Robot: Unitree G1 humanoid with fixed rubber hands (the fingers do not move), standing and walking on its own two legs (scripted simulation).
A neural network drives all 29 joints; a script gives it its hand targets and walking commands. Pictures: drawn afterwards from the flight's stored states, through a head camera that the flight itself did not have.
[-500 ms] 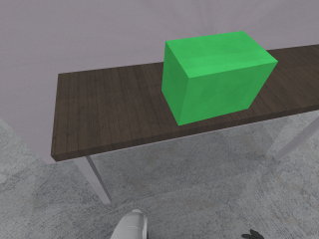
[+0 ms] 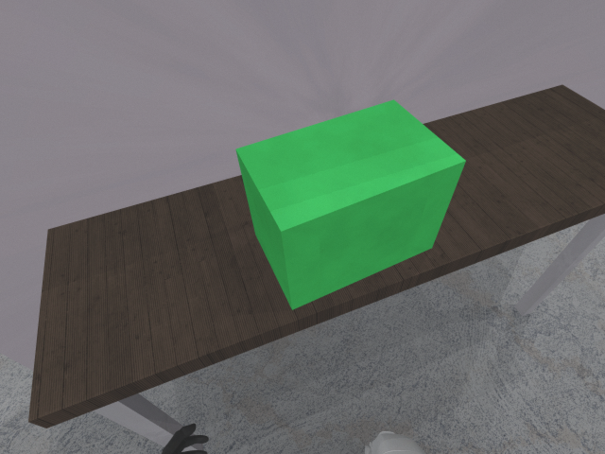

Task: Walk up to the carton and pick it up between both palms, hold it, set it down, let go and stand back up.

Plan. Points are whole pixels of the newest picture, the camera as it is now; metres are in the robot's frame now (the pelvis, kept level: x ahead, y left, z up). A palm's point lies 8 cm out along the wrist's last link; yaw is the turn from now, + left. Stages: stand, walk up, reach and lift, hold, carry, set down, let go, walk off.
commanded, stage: walk up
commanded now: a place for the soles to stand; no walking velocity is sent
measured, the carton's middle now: (343, 203) +0.47 -0.05 +0.04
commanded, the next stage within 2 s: none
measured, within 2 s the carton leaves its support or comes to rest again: neither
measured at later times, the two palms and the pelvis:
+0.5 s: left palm out of the picture +0.05 +0.25 -0.12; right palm out of the picture +0.06 -0.24 -0.11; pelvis +0.00 +0.00 +0.02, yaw +0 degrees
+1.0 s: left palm out of the picture +0.14 +0.12 -0.13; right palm out of the picture +0.07 -0.41 -0.13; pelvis +0.02 -0.13 -0.01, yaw +8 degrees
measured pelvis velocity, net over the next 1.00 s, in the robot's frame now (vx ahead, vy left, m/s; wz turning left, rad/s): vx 0.02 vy -0.13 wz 0.13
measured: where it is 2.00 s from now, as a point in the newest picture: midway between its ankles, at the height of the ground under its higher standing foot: outside the picture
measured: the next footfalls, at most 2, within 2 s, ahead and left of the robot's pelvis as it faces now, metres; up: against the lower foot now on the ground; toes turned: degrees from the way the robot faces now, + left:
right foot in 0.94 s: +0.16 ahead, -0.32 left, +0.00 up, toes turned +16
left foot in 1.28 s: +0.04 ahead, -0.05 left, +0.00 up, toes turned +21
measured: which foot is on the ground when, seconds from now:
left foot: down 0.00-0.96, up 0.98-1.00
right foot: down 0.00-0.62, up 0.64-0.92, down 0.94-1.00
